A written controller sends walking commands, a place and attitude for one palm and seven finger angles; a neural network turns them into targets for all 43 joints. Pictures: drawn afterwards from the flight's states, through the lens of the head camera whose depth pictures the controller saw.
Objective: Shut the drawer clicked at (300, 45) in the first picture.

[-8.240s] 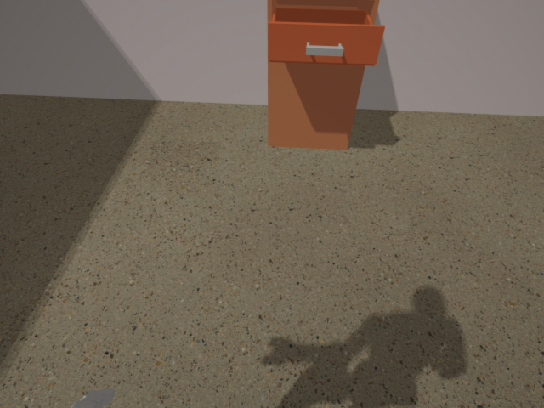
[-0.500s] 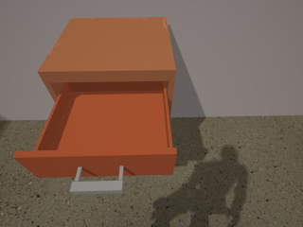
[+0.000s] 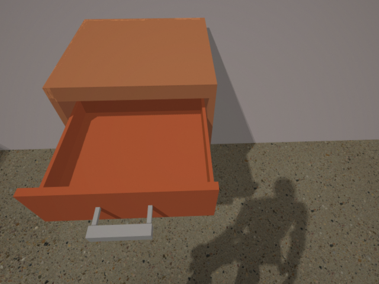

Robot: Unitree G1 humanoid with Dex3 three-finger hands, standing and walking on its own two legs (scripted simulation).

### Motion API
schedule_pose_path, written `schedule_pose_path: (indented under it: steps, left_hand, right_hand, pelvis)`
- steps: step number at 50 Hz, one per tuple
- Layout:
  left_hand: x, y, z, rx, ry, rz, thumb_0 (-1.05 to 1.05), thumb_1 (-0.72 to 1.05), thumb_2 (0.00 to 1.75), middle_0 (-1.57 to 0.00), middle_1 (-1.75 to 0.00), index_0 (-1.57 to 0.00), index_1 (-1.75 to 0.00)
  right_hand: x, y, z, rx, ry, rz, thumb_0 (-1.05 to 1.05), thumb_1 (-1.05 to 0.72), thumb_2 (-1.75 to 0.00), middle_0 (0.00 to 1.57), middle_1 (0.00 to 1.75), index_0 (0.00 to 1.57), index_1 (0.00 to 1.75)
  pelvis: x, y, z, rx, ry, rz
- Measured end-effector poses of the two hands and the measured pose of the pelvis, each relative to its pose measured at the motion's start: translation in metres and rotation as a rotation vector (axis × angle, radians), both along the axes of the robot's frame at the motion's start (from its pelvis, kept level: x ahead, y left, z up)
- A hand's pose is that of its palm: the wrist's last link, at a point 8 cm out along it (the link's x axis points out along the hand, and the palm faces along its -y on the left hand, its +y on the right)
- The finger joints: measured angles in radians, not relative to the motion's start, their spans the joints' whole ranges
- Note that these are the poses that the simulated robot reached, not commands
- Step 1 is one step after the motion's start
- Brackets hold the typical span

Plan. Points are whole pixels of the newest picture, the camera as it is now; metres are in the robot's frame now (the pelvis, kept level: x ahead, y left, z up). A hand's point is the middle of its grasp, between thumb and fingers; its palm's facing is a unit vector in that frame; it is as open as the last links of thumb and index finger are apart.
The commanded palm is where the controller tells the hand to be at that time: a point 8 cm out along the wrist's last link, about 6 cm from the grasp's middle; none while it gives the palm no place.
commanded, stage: look again from close up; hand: left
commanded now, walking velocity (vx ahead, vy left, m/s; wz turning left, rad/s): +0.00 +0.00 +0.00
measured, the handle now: (122, 221) +0.25 +0.17 -0.04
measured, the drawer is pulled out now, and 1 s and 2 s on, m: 0.30 0.30 0.30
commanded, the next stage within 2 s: raise the hand and make a fist in 0.20 s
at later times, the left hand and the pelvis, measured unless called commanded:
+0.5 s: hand (104, 254) +0.18 +0.19 -0.03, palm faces +0.29 -0.95 -0.13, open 7.3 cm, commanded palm +0.08 +0.22 -0.05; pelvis +0.00 +0.00 -0.01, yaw +3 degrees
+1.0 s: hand out of the picture +0.12 +0.14 -0.01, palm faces +0.08 -1.00 -0.03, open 4.5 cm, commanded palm +0.06 +0.20 -0.01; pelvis -0.04 -0.02 -0.08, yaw +5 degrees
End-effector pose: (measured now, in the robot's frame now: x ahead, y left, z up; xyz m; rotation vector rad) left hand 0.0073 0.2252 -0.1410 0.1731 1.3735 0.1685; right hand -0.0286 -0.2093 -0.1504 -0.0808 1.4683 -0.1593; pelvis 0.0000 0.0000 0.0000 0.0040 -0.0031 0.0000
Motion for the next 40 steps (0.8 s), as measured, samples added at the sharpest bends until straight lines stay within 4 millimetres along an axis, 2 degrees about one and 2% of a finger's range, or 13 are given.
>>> schedule_pose_path:
  steps: [16, 17, 18, 21, 24, 25, 27, 30, 33, 37, 40]
  left_hand:
    - [0.003, 0.000, -0.003, -0.003, -0.001, 0.003, 0.00, 0.92, 0.90, -0.20, -0.30, -0.20, -0.30]
    - [0.012, 0.002, 0.002, -0.004, -0.054, 0.054, 0.01, 0.92, 0.90, -0.20, -0.30, -0.20, -0.30]
    - [0.030, 0.007, 0.015, 0.011, -0.176, 0.084, 0.01, 0.93, 0.90, -0.20, -0.30, -0.20, -0.30]
    - [0.091, 0.015, 0.071, 0.083, -0.586, 0.106, 0.02, 0.93, 0.90, -0.22, -0.32, -0.22, -0.32]
    - [0.141, 0.009, 0.124, 0.065, -0.931, 0.077, 0.02, 0.93, 0.90, -0.25, -0.35, -0.24, -0.35]
    - [0.143, 0.008, 0.126, 0.063, -0.963, 0.082, 0.04, 0.92, 0.91, -0.26, -0.36, -0.21, -0.34]
    - [0.134, 0.007, 0.123, 0.020, -1.043, 0.098, 0.07, 0.90, 0.92, -0.29, -0.39, -0.17, -0.33]
    - [0.111, 0.003, 0.118, -0.032, -1.185, 0.131, 0.07, 0.90, 0.92, -0.34, -0.45, -0.13, -0.34]
    - [0.088, -0.004, 0.115, -0.035, -1.281, 0.079, 0.05, 0.90, 0.91, -0.36, -0.49, -0.17, -0.39]
    - [0.068, -0.017, 0.111, -0.054, -1.337, -0.055, 0.04, 0.90, 0.91, -0.42, -0.56, -0.32, -0.51]
    - [0.066, -0.021, 0.116, -0.067, -1.361, -0.093, 0.03, 0.90, 0.90, -0.49, -0.63, -0.44, -0.61]
  right_hand:
    - [0.012, -0.002, 0.002, -0.012, -0.018, 0.006, 0.00, -0.91, -0.90, 0.20, 0.29, 0.20, 0.30]
    - [0.017, -0.003, 0.003, -0.019, -0.053, 0.009, 0.00, -0.91, -0.90, 0.20, 0.29, 0.20, 0.30]
    - [0.025, -0.006, 0.006, -0.039, -0.123, 0.021, 0.00, -0.91, -0.90, 0.20, 0.29, 0.20, 0.30]
    - [0.062, -0.018, 0.014, -0.088, -0.347, 0.051, 0.01, -0.92, -0.90, 0.20, 0.30, 0.20, 0.30]
    - [0.109, -0.029, 0.026, -0.112, -0.568, 0.093, 0.01, -0.92, -0.90, 0.20, 0.30, 0.20, 0.30]
    - [0.126, -0.033, 0.033, -0.118, -0.643, 0.103, 0.01, -0.92, -0.90, 0.20, 0.29, 0.20, 0.30]
    - [0.159, -0.038, 0.048, -0.128, -0.780, 0.132, 0.01, -0.92, -0.90, 0.20, 0.29, 0.20, 0.30]
    - [0.202, -0.041, 0.071, -0.147, -0.938, 0.225, 0.01, -0.92, -0.90, 0.20, 0.29, 0.20, 0.30]
    - [0.237, -0.036, 0.083, -0.157, -1.051, 0.343, 0.01, -0.92, -0.90, 0.20, 0.29, 0.20, 0.30]
    - [0.266, -0.019, 0.078, -0.123, -1.129, 0.434, 0.01, -0.91, -0.90, 0.20, 0.29, 0.20, 0.30]
    - [0.270, -0.001, 0.062, -0.066, -1.131, 0.433, 0.01, -0.91, -0.90, 0.20, 0.29, 0.20, 0.30]
  pelvis:
    - [0.004, 0.001, -0.001, -0.008, 0.005, 0.003]
    - [0.003, 0.001, -0.001, -0.008, 0.005, 0.004]
    - [0.003, 0.001, -0.002, -0.003, 0.003, 0.003]
    - [0.004, 0.003, -0.004, 0.002, 0.014, 0.031]
    - [-0.001, 0.004, -0.009, 0.001, 0.038, 0.057]
    - [-0.003, 0.003, -0.012, 0.002, 0.052, 0.055]
    - [-0.007, 0.000, -0.019, 0.006, 0.086, 0.046]
    - [-0.013, -0.005, -0.035, 0.007, 0.131, 0.046]
    - [-0.019, -0.009, -0.052, -0.007, 0.165, 0.063]
    - [-0.026, -0.012, -0.075, -0.025, 0.203, 0.082]
    - [-0.030, -0.015, -0.085, -0.036, 0.212, 0.092]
